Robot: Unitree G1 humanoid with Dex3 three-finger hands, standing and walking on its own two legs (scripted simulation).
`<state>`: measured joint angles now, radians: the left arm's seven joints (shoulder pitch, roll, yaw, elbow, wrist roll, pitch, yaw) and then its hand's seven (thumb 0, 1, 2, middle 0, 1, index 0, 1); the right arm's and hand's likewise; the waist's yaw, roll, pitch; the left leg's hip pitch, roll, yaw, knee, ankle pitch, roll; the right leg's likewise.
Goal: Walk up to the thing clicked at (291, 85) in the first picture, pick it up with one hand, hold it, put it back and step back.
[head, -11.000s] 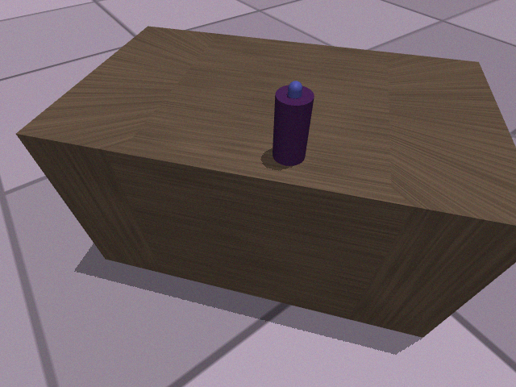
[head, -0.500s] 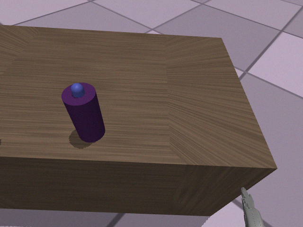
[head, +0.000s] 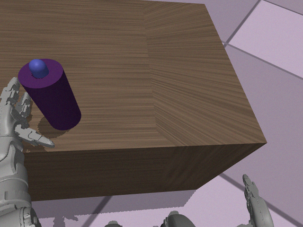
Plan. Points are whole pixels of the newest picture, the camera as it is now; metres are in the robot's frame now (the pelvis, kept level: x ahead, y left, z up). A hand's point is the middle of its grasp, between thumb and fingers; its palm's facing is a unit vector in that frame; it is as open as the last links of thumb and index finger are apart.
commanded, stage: close in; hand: left
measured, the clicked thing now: (53, 94) +0.44 +0.23 +0.08
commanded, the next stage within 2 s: rest palm in 0.32 s
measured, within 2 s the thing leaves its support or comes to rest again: leaves its support in 1.18 s
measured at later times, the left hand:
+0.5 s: hand (53, 114) +0.40 +0.23 +0.06, palm faces +0.19 -0.98 +0.03, open 17.5 cm
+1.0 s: hand (49, 101) +0.43 +0.24 +0.06, palm faces +0.22 -0.97 +0.01, open 15.7 cm
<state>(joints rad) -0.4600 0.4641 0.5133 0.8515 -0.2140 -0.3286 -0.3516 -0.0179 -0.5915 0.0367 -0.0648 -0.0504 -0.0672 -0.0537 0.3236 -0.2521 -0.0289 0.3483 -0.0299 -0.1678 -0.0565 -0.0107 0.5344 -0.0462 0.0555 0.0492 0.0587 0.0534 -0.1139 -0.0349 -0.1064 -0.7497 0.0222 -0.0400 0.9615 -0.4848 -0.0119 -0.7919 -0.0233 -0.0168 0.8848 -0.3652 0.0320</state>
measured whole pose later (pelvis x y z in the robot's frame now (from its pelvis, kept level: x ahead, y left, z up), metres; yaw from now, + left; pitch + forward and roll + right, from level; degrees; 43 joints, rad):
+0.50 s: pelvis +0.00 -0.01 +0.00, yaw +0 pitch +14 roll -1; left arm -0.44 0.34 0.38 0.73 -0.18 -0.30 -0.16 -0.02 -0.55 0.00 -0.07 -0.01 -0.08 0.00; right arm 0.40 -0.24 -0.05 0.19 -0.01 -0.08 -0.02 -0.01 0.53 -0.05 0.06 0.05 0.06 0.05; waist -0.07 -0.02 -0.10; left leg -0.72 0.01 -0.03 0.98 -0.49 -0.01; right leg -0.78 -0.03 -0.01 0.93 -0.39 0.03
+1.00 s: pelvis -0.01 +0.00 -0.01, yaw +0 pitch +15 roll -1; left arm -0.61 0.43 0.41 0.91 -0.15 -0.31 -0.12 -0.02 -0.56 0.11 -0.42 -0.24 -0.43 -0.24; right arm 0.39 -0.23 -0.03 0.16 -0.01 -0.06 -0.01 -0.01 0.52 -0.04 0.06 0.05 0.06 0.05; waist -0.11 -0.02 -0.11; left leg -0.77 0.02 -0.03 0.99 -0.49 -0.01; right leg -0.83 -0.03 0.00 0.93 -0.37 0.03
